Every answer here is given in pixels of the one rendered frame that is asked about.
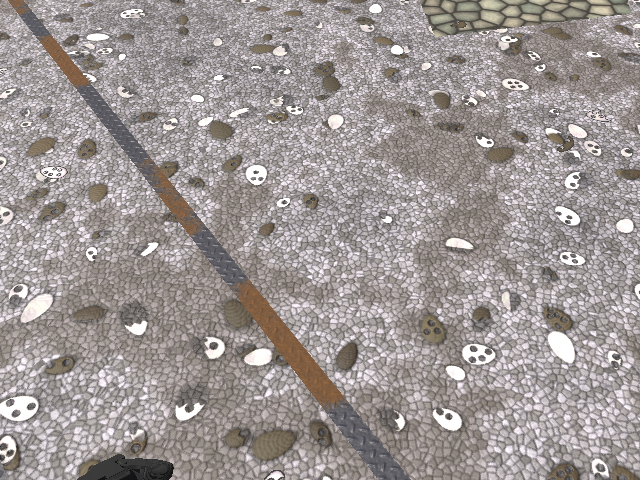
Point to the left robot hand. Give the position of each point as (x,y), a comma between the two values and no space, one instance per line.
(119,468)

